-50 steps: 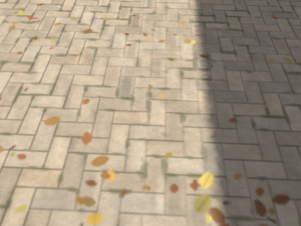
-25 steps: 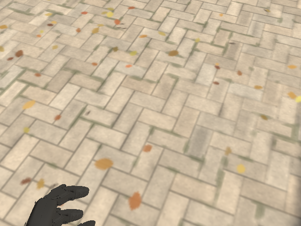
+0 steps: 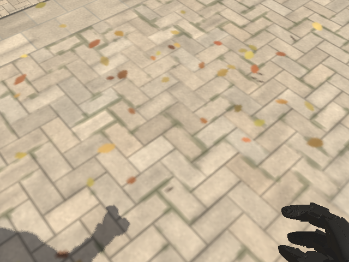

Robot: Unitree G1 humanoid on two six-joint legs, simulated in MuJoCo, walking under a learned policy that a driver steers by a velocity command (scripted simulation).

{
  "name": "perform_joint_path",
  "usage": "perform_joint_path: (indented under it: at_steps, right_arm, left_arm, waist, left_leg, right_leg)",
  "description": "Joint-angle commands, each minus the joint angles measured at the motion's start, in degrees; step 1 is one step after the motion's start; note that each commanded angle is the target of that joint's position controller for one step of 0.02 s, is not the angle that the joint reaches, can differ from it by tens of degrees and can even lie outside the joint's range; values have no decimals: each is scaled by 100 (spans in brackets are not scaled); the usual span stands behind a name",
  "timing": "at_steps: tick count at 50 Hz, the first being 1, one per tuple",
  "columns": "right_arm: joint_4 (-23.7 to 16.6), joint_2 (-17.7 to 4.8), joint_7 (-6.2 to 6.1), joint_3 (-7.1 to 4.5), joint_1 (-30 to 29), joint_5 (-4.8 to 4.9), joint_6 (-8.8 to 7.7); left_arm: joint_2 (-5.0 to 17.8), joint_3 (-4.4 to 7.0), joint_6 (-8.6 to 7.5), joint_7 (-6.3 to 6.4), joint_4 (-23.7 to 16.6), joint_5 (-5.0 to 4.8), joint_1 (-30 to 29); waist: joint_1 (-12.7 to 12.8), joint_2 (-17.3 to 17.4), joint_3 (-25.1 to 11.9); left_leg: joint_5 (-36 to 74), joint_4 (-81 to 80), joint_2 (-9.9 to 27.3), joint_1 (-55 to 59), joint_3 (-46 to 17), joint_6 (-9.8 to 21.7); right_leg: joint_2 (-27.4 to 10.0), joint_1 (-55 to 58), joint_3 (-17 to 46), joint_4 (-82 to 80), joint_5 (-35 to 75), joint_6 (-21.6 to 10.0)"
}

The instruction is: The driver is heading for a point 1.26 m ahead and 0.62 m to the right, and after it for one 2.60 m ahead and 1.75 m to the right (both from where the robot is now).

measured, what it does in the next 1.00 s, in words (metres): walks ahead, turning right: left foot, then right foot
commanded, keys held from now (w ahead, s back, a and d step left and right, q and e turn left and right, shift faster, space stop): e+shift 0.74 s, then shift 0.16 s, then q+shift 0.10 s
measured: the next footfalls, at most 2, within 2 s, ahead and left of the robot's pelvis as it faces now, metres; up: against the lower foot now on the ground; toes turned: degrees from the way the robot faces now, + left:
left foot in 0.02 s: +0.20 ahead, +0.09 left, +0.00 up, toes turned -4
right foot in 0.46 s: +0.12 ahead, -0.14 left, +0.00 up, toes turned -27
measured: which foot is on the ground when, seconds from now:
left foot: up 0.00-0.00, down 0.02-0.44, up 0.46-0.86, down 0.88-1.00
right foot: down 0.00-0.02, up 0.04-0.44, down 0.46-0.88, up 0.90-1.00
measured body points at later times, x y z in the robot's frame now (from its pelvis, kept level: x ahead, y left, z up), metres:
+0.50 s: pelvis +0.10 -0.03 -0.01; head +0.11 -0.06 +0.44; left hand +0.37 +0.16 -0.08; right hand +0.10 -0.33 -0.13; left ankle +0.16 +0.10 -0.71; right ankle +0.09 -0.12 -0.73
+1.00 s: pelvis +0.13 -0.01 +0.01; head +0.17 -0.01 +0.46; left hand +0.43 +0.07 -0.11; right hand +0.03 -0.29 -0.08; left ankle +0.22 +0.04 -0.73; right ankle +0.04 -0.10 -0.69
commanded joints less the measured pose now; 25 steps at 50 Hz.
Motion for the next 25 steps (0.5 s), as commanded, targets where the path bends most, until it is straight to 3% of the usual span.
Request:
perform_joint_path:
  at_steps: [1,2,3,4,5,7,11,14,18,20,21,22,23,24,25]
  right_arm:
    - [359,-979,-212,-293,1943,-180,-42]
    - [175,-1333,-275,-352,2272,-230,-64]
    - [131,-1162,-286,-391,2402,100,31]
    - [47,-865,-319,-343,2025,246,78]
    - [-12,-565,-363,-271,1617,260,94]
    - [29,-377,-478,-218,1337,220,109]
    - [58,-388,-542,-292,1259,157,61]
    - [52,-376,-533,-327,1171,104,82]
    - [20,-663,-445,-482,1272,74,148]
    - [41,-818,-376,-569,1476,107,219]
    - [45,-877,-351,-606,1490,141,270]
    - [120,-849,-324,-632,1728,134,335]
    - [130,-674,-270,-617,2040,116,427]
    - [-349,-419,-324,-509,1766,101,543]
    - [-413,-631,-383,-515,1376,39,610]
  left_arm:
    - [917,210,-101,20,-779,-114,-916]
    - [371,102,-16,100,-940,-201,-272]
    - [510,136,170,270,-840,-249,318]
    - [643,189,291,310,-736,-108,289]
    - [627,207,369,283,-781,7,1]
    - [535,244,532,183,-889,119,-379]
    - [250,274,793,114,-1131,115,-674]
    - [152,234,910,1,-1445,124,-1219]
    - [275,224,970,-162,-1752,74,-1792]
    - [362,250,961,-191,-1888,62,-2000]
    - [374,265,926,-195,-1899,71,-1941]
    - [487,307,858,-168,-1797,112,-1694]
    - [1002,414,750,-57,-1742,177,-1422]
    - [1894,605,697,-7,-1990,194,-1446]
    - [1809,684,727,39,-1927,136,-1071]
  waist:
    - [-1394,4,-964]
    - [-1241,1200,-2034]
    - [-1193,1171,-2932]
    - [-1037,656,-2622]
    - [-904,505,-2041]
    - [-700,654,-1226]
    - [-466,574,-1114]
    - [-463,761,-928]
    - [-624,866,-880]
    - [-731,786,-809]
    - [-657,636,-783]
    - [-589,172,-814]
    - [-553,-1370,-544]
    - [-577,-2264,-358]
    - [-200,-1439,-713]
  left_leg:
    - [2518,-303,671,3506,-257,146]
    - [5628,83,2684,4472,-1671,700]
    - [6591,247,3085,4647,-2017,1106]
    - [5585,33,2775,4192,-1640,1097]
    - [4459,-252,2440,3681,-1294,966]
    - [3466,-782,2028,2791,-701,859]
    - [2377,-1256,2044,2068,-90,1027]
    - [1162,-1422,1997,1754,448,862]
    - [-68,-1223,2073,1500,972,551]
    - [-461,-906,2221,1624,1059,398]
    - [-794,-550,2169,1547,1219,219]
    - [-1507,118,1925,1337,1421,-73]
    - [-2982,1679,1319,491,1877,-487]
    - [-4323,2769,304,-1021,1265,-859]
    - [-4116,3447,390,-996,424,-800]
  right_leg:
    - [-209,-1920,530,1710,2876,-242]
    - [323,-2463,116,3793,-1215,-96]
    - [328,-2532,377,4896,-2002,-203]
    - [136,-2757,399,5185,-1637,-192]
    - [-45,-3001,288,5106,-1263,-130]
    - [-220,-3044,192,4951,-815,46]
    - [-276,-2800,51,4813,-404,165]
    - [-482,-2644,-40,3856,147,87]
    - [-382,-1796,-419,2551,309,-105]
    - [-301,-1583,-594,1997,107,-200]
    - [-217,-1276,-669,1493,236,-271]
    - [-110,-824,-485,937,478,-367]
    - [-1033,-516,1078,-150,1327,-623]
    - [-2318,-482,3441,-360,3136,-1541]
    - [-2260,-435,3215,-405,2906,-1953]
